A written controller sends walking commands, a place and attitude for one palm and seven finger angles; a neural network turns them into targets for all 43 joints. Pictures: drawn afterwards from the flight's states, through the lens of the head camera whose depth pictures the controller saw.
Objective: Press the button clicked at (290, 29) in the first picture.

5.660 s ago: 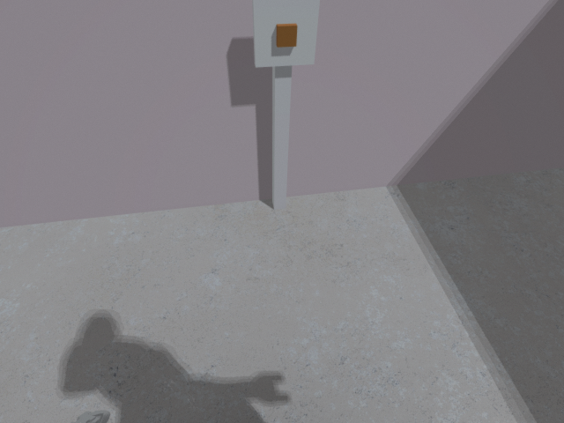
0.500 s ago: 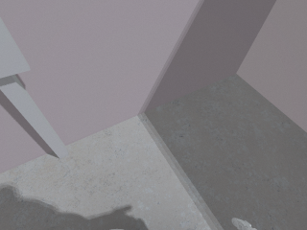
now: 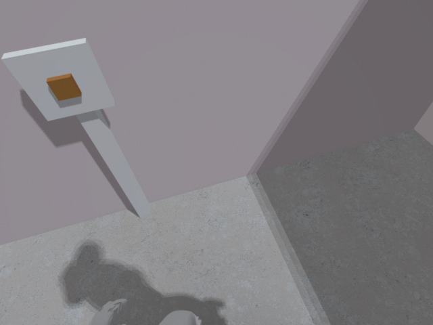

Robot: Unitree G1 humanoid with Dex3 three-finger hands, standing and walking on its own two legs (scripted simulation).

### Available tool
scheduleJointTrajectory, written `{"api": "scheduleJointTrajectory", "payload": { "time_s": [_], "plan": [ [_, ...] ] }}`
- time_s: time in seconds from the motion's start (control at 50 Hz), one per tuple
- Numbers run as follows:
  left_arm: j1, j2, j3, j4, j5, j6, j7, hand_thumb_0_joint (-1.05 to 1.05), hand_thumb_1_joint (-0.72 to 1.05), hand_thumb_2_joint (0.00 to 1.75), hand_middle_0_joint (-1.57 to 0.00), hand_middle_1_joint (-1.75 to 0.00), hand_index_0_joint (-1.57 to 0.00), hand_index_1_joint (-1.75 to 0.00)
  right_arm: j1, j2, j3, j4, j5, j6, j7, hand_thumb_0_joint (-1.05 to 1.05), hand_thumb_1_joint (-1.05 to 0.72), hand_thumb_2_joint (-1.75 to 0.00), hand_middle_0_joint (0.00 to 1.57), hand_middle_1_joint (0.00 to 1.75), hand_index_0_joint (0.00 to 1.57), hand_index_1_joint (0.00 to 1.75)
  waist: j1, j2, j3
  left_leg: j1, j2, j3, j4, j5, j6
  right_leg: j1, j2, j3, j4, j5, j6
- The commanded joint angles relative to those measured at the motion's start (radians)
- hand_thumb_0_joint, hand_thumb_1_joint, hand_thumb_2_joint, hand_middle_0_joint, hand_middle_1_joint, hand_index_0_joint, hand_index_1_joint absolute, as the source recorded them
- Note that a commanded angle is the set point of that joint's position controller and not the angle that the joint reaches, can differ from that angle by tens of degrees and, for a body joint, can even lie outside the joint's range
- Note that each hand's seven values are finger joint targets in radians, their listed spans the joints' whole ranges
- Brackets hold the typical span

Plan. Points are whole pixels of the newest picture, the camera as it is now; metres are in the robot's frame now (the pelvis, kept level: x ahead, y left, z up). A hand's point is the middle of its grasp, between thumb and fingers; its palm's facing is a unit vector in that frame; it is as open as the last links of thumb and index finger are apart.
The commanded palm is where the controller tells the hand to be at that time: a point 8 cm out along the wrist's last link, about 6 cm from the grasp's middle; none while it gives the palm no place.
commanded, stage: turn to face it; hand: left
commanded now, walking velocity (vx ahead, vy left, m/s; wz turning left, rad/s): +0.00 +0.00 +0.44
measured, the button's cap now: (64, 86) +0.69 +0.44 +0.07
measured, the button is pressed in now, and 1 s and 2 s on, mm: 0 0 0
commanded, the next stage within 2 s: take the last steps up to it in 0.38 s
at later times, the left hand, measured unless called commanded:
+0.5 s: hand out of the picture -0.03 +0.26 -0.17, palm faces +0.25 -0.94 -0.25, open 7.4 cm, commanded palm none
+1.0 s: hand out of the picture -0.05 +0.15 -0.16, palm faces +0.34 -0.92 -0.18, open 7.4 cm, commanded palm none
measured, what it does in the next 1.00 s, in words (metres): steps on the spot, turning left: left foot, then right foot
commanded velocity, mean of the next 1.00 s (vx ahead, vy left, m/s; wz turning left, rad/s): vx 0.16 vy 0.00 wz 0.18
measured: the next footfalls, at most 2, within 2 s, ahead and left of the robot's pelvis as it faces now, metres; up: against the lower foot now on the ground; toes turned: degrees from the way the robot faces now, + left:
left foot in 0.28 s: +0.02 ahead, +0.15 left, +0.00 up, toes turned +14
right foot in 0.72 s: +0.06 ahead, -0.07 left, +0.00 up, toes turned +7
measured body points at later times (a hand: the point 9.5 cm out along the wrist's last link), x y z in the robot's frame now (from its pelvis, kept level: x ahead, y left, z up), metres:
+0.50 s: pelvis -0.01 +0.05 +0.00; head +0.01 +0.07 +0.45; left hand -0.04 +0.31 -0.15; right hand +0.15 -0.17 -0.13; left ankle -0.01 +0.14 -0.74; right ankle +0.00 -0.11 -0.67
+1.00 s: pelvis +0.06 +0.03 +0.01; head +0.06 +0.01 +0.46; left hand -0.07 +0.20 -0.14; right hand +0.12 -0.20 -0.16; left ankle +0.08 +0.19 -0.66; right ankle +0.02 -0.08 -0.74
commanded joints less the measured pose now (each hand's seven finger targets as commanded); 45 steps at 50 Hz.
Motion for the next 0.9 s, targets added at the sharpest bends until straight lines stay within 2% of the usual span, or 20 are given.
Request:
{"api": "scheduleJointTrajectory", "payload": {
  "time_s": [0.0, 0.14, 0.22, 0.24, 0.26, 0.28, 0.3, 0.34, 0.42, 0.48, 0.6, 0.66, 0.68, 0.7, 0.72, 0.74, 0.76, 0.8, 0.84, 0.88],
  "plan": [
    [0.055, 0.187, 0.058, -0.044, 0.006, -0.019, 0.014, 0.0, 0.9, 0.9, -0.2, -0.3, -0.2, -0.3, -0.039, -0.058, -0.011, -0.075, 0.0, -0.014, 0.004, 0.0, -0.9, -0.9, 0.2, 0.3, 0.2, 0.3, 0.046, -0.22, -0.048, -0.077, 0.052, 0.019, 0.009, 0.028, -0.026, 0.1, -0.252, 0.13, -0.223, 0.387, -0.072],
    [0.143, 0.24, 0.079, 0.023, 0.018, -0.009, 0.013, 0.0, 0.9, 0.9, -0.2, -0.3, -0.2, -0.3, -0.122, -0.016, 0.021, -0.089, 0.011, -0.033, -0.002, 0.0, -0.9, -0.9, 0.2, 0.3, 0.2, 0.3, 0.096, -0.25, -0.092, 0.055, 0.044, 0.119, -0.383, -0.064, -0.006, 0.179, -0.287, 0.073, -0.132, 0.608, -0.102],
    [0.12, 0.236, 0.082, 0.051, 0.01, 0.002, 0.008, 0.0, 0.9, 0.9, -0.2, -0.3, -0.2, -0.3, -0.038, -0.035, 0.023, -0.065, 0.01, -0.048, -0.009, 0.0, -0.9, -0.9, 0.2, 0.3, 0.2, 0.3, 0.043, -0.227, -0.113, 0.273, 0.038, 0.152, -0.674, 0.131, 0.023, 0.081, -0.26, 0.016, -0.021, 0.503, -0.031],
    [0.125, 0.213, 0.078, 0.045, -0.001, 0.007, 0.005, 0.0, 0.9, 0.9, -0.2, -0.3, -0.2, -0.3, 0.007, -0.085, 0.012, -0.053, 0.006, -0.059, -0.01, 0.0, -0.9, -0.9, 0.2, 0.3, 0.2, 0.3, 0.014, -0.095, -0.149, 0.428, 0.097, 0.093, -0.777, 0.297, 0.049, -0.024, -0.224, -0.021, 0.107, 0.395, 0.018],
    [0.137, 0.149, 0.068, 0.015, -0.008, 0.011, -0.002, 0.0, 0.9, 0.9, -0.2, -0.3, -0.2, -0.3, 0.057, -0.191, -0.011, -0.052, -0.002, -0.067, -0.015, 0.0, -0.9, -0.9, 0.2, 0.3, 0.2, 0.3, -0.006, 0.202, -0.176, 0.559, 0.347, -0.228, -0.798, 0.648, 0.166, -0.259, -0.091, -0.065, 0.309, -0.078, 0.094],
    [0.085, 0.127, 0.05, -0.008, 0.002, 0.018, 0.003, 0.0, 0.9, 0.9, -0.2, -0.3, -0.2, -0.3, 0.096, -0.227, -0.015, -0.037, 0.003, -0.057, -0.021, 0.0, -0.9, -0.9, 0.2, 0.3, 0.2, 0.3, -0.026, 0.224, -0.158, 0.476, 0.452, -0.27, -0.828, 0.757, 0.267, -0.28, -0.053, 0.013, 0.451, -0.377, 0.096],
    [0.043, 0.13, 0.052, 0.006, 0.003, 0.032, 0.011, 0.0, 0.9, 0.9, -0.2, -0.3, -0.2, -0.3, 0.086, -0.201, -0.01, -0.028, 0.0, -0.063, -0.035, 0.0, -0.9, -0.9, 0.2, 0.3, 0.2, 0.3, -0.031, 0.225, -0.141, 0.405, 0.415, -0.269, -0.852, 0.65, 0.264, -0.281, -0.054, 0.093, 0.525, -0.343, 0.093],
    [0.045, 0.141, 0.059, 0.042, 0.002, 0.033, -0.001, 0.0, 0.9, 0.9, -0.2, -0.3, -0.2, -0.3, -0.024, -0.142, 0.009, -0.05, 0.0, -0.063, -0.047, 0.0, -0.9, -0.9, 0.2, 0.3, 0.2, 0.3, 0.015, 0.141, -0.068, 0.336, 0.337, -0.191, -0.862, 0.534, 0.242, -0.301, -0.064, 0.124, 0.575, -0.206, 0.095],
    [0.111, 0.129, 0.055, 0.092, 0.001, 0.031, -0.007, 0.0, 0.9, 0.9, -0.2, -0.3, -0.2, -0.3, -0.041, -0.109, 0.021, -0.049, 0.008, -0.077, -0.049, 0.0, -0.9, -0.9, 0.2, 0.3, 0.2, 0.3, 0.04, 0.087, -0.091, 0.379, 0.262, -0.083, -0.855, 0.648, 0.211, -0.254, -0.044, 0.104, 0.522, -0.108, 0.108],
    [0.1, 0.106, 0.047, 0.09, 0.0, 0.032, -0.004, 0.0, 0.9, 0.9, -0.2, -0.3, -0.2, -0.3, -0.005, -0.098, 0.021, -0.029, 0.005, -0.077, -0.049, 0.0, -0.9, -0.9, 0.2, 0.3, 0.2, 0.3, 0.03, 0.081, -0.099, 0.402, 0.268, -0.109, -0.867, 0.585, 0.226, -0.23, -0.029, 0.103, 0.434, -0.117, 0.112],
    [0.077, 0.064, 0.029, 0.089, 0.012, 0.008, -0.023, 0.0, 0.9, 0.9, -0.2, -0.3, -0.2, -0.3, 0.045, -0.09, 0.014, 0.007, -0.008, -0.08, -0.043, 0.0, -0.9, -0.9, 0.2, 0.3, 0.2, 0.3, 0.011, 0.104, -0.015, 0.28, 0.263, -0.214, -0.958, -0.019, 0.23, -0.133, 0.012, 0.059, 0.182, -0.155, 0.079],
    [0.194, 0.053, 0.028, 0.14, 0.013, -0.013, -0.028, 0.0, 0.9, 0.9, -0.2, -0.3, -0.2, -0.3, 0.031, -0.067, 0.018, 0.025, -0.003, -0.082, -0.043, 0.0, -0.9, -0.9, 0.2, 0.3, 0.2, 0.3, 0.07, 0.064, -0.016, 0.158, 0.207, -0.178, -0.885, -0.161, 0.186, 0.083, 0.044, 0.028, -0.055, -0.037, 0.068],
    [0.258, 0.074, 0.035, 0.168, 0.017, -0.023, -0.023, 0.0, 0.9, 0.9, -0.2, -0.3, -0.2, -0.3, 0.033, -0.036, 0.021, 0.031, 0.002, -0.085, -0.043, 0.0, -0.9, -0.9, 0.2, 0.3, 0.2, 0.3, 0.098, -0.014, -0.009, 0.064, 0.146, -0.128, -0.772, -0.191, 0.149, 0.203, 0.012, 0.069, -0.153, -0.026, 0.059],
    [0.316, 0.141, 0.05, 0.182, 0.028, -0.033, -0.012, 0.0, 0.9, 0.9, -0.2, -0.3, -0.2, -0.3, 0.042, 0.028, 0.034, 0.017, 0.012, -0.089, -0.039, 0.0, -0.9, -0.9, 0.2, 0.3, 0.2, 0.3, 0.121, -0.221, -0.002, -0.114, 0.038, -0.002, -0.528, -0.182, 0.097, 0.303, -0.173, 0.317, -0.291, -0.246, -0.004],
    [0.364, 0.208, 0.064, 0.182, 0.021, -0.029, -0.004, 0.0, 0.9, 0.9, -0.2, -0.3, -0.2, -0.3, -0.036, 0.039, 0.039, -0.031, 0.006, -0.088, -0.029, 0.0, -0.9, -0.9, 0.2, 0.3, 0.2, 0.3, 0.162, -0.32, 0.066, -0.228, 0.002, 0.061, -0.315, -0.204, 0.073, 0.237, -0.373, 0.581, -0.455, -0.424, -0.101],
    [0.364, 0.198, 0.064, 0.186, 0.01, -0.042, 0.002, 0.0, 0.9, 0.9, -0.2, -0.3, -0.2, -0.3, -0.064, -0.012, 0.024, -0.034, -0.008, -0.083, -0.023, 0.0, -0.9, -0.9, 0.2, 0.3, 0.2, 0.3, 0.153, -0.307, 0.1, -0.232, 0.051, -0.008, -0.207, -0.119, 0.08, 0.13, -0.382, 0.646, -0.505, -0.51, -0.122],
    [0.321, 0.162, 0.056, 0.186, 0.01, -0.048, 0.003, 0.0, 0.9, 0.9, -0.2, -0.3, -0.2, -0.3, -0.067, -0.012, 0.017, -0.021, -0.008, -0.082, -0.016, 0.0, -0.9, -0.9, 0.2, 0.3, 0.2, 0.3, 0.123, -0.245, 0.151, -0.233, 0.07, -0.013, -0.141, -0.041, 0.08, 0.062, -0.359, 0.606, -0.516, -0.498, -0.117],
    [0.239, 0.088, 0.037, 0.179, 0.008, -0.061, 0.001, 0.0, 0.9, 0.9, -0.2, -0.3, -0.2, -0.3, 0.02, 0.017, 0.014, 0.036, -0.011, -0.077, -0.007, 0.0, -0.9, -0.9, 0.2, 0.3, 0.2, 0.3, 0.056, -0.144, 0.142, -0.188, 0.096, 0.011, -0.104, 0.108, 0.06, 0.049, -0.26, 0.359, -0.458, -0.241, -0.071],
    [0.267, 0.048, 0.026, 0.194, 0.004, -0.073, 0.002, 0.0, 0.9, 0.9, -0.2, -0.3, -0.2, -0.3, 0.064, 0.046, 0.016, 0.067, -0.01, -0.076, -0.005, 0.0, -0.9, -0.9, 0.2, 0.3, 0.2, 0.3, 0.049, -0.146, 0.117, -0.153, 0.103, 0.037, -0.098, 0.186, 0.043, 0.062, -0.205, 0.225, -0.436, -0.032, -0.048],
    [0.299, 0.04, 0.02, 0.217, 0.004, -0.082, 0.003, 0.0, 0.9, 0.9, -0.2, -0.3, -0.2, -0.3, 0.069, 0.055, 0.017, 0.072, -0.007, -0.073, -0.007, 0.0, -0.9, -0.9, 0.2, 0.3, 0.2, 0.3, 0.047, -0.162, 0.096, -0.163, 0.114, 0.05, -0.118, 0.222, 0.031, 0.096, -0.198, 0.175, -0.431, 0.078, -0.054]
  ]
}}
